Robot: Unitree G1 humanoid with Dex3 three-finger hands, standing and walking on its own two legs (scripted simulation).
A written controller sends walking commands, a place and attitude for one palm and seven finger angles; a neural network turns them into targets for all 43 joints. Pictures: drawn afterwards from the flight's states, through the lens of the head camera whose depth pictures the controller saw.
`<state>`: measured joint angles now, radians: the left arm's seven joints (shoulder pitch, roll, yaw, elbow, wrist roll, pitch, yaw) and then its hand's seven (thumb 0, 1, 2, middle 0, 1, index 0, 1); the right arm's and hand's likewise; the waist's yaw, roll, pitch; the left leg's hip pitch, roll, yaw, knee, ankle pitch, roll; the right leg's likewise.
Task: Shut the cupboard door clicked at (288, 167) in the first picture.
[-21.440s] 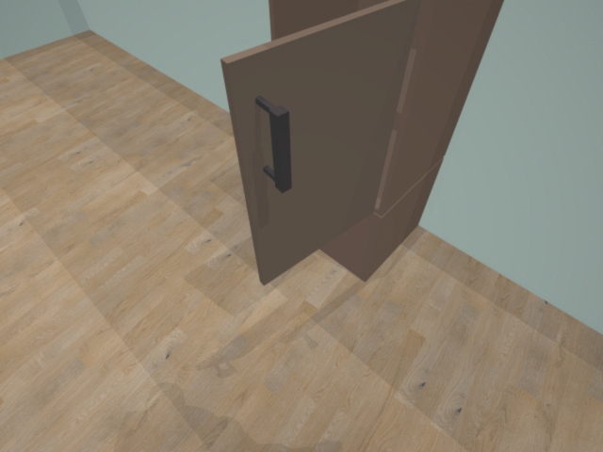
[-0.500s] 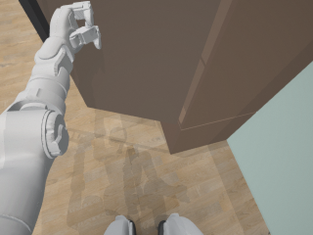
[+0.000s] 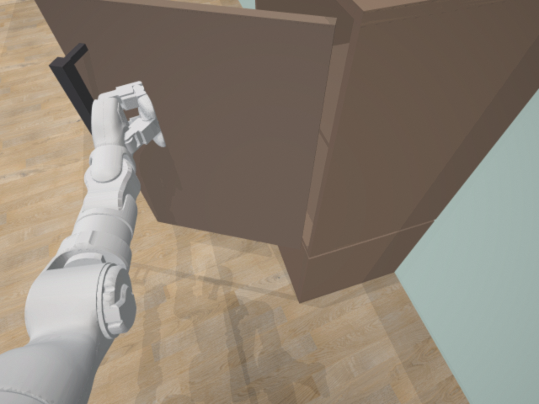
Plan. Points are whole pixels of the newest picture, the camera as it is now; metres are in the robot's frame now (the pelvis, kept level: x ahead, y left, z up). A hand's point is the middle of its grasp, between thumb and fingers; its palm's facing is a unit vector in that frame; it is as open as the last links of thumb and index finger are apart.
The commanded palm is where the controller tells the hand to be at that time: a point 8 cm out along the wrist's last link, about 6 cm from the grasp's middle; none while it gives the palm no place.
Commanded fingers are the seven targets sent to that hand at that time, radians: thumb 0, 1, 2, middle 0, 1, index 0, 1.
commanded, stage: pull the fist back off the door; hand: left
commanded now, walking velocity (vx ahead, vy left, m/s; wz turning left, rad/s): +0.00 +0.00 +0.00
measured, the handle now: (93, 98) +0.59 +0.24 +0.13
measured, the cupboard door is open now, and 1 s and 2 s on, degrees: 60 60 60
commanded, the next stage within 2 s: draw the hand back to the body in 0.30 s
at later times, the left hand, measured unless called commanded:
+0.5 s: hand (160, 147) +0.45 +0.11 +0.14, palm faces +0.09 -0.99 +0.04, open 3.1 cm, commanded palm +0.40 +0.17 +0.14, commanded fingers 0.00 0.90 0.90 -1.30 -1.50 -1.30 -1.50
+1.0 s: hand (61, 237) +0.31 +0.20 +0.16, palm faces +0.13 -0.99 -0.11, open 3.1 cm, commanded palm +0.27 +0.24 +0.17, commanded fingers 0.00 0.90 0.90 -1.02 -1.20 -1.02 -1.20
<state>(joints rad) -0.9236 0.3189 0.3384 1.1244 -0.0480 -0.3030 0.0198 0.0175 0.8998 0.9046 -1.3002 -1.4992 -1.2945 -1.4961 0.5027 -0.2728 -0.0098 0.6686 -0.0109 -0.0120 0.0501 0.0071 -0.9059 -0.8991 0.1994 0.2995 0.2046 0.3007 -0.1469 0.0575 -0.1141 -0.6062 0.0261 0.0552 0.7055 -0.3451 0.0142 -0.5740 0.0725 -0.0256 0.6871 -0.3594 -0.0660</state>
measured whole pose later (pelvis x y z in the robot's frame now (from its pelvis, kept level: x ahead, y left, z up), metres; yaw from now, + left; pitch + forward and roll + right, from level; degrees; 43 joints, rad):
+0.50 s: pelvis -0.01 +0.01 +0.00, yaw +2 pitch +9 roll +0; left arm -0.86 0.15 0.22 1.03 -0.11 -0.22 0.08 0.02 0.90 0.90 -1.30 -1.50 -1.30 -1.50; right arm 0.28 -0.23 0.03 0.64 0.02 -0.03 0.01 0.01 -0.91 -0.90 0.20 0.30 0.20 0.30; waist -0.08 0.03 -0.09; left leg -0.52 -0.01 0.04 0.67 -0.32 0.03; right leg -0.48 0.04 -0.04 0.68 -0.35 -0.05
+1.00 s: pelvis -0.02 +0.02 +0.02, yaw +2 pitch -1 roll +0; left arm -0.17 0.25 0.13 0.19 -0.16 -0.01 -0.04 0.02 0.90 0.90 -1.24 -1.43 -1.23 -1.42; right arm 0.18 -0.26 0.02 0.60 0.06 -0.04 -0.06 0.01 -0.91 -0.90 0.20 0.30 0.20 0.30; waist 0.01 0.05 -0.05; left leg -0.25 -0.02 0.04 0.51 -0.25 0.04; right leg -0.21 0.03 -0.03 0.51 -0.28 -0.04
